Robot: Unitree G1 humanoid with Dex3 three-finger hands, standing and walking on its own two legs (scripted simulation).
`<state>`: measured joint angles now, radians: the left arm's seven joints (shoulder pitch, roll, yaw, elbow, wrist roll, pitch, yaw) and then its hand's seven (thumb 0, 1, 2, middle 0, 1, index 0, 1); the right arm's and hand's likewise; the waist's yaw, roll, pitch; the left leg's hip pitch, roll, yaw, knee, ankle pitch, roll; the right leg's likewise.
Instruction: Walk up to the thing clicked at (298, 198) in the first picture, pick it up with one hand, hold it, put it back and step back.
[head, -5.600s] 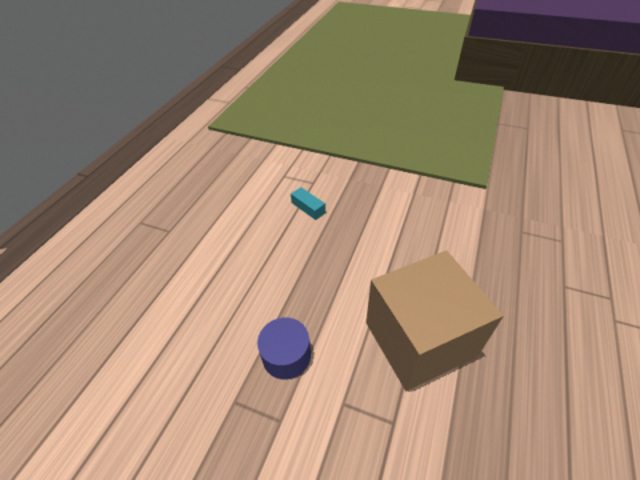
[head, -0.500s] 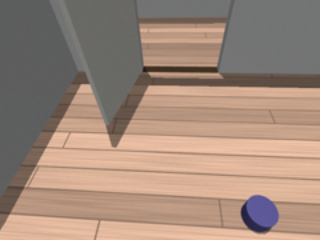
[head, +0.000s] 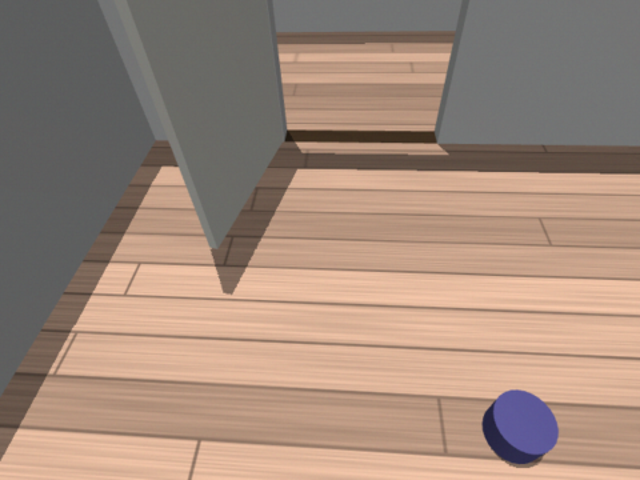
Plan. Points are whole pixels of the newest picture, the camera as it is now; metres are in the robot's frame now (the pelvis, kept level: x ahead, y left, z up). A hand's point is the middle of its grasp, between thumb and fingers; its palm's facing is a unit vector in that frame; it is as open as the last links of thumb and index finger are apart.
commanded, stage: stand
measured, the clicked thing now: out of the picture +0.55 -1.22 -0.75
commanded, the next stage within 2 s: walk up in 0.44 s
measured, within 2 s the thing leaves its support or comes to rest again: neither
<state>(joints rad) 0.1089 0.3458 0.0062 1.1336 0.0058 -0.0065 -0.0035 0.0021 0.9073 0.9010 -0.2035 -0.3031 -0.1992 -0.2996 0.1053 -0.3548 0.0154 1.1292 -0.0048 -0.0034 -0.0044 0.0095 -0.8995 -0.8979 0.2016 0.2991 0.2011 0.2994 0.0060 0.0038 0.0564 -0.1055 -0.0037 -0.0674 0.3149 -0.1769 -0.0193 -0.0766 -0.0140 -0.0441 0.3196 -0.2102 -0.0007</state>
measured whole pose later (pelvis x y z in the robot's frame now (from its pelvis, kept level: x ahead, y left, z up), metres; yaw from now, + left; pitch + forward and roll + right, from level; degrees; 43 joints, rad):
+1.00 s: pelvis -0.02 +0.08 -0.01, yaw -26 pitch -3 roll -1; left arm 0.22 0.43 0.05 0.92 0.02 0.08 -0.06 0.00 0.91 0.90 -0.20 -0.30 -0.20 -0.30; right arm 0.19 -0.33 -0.09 0.87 -0.02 0.01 0.02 0.01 -0.90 -0.90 0.20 0.30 0.20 0.30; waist -0.02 -0.03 0.12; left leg -0.15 0.03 0.17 0.42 -0.23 0.06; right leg -0.37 -0.04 0.05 0.86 -0.35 0.03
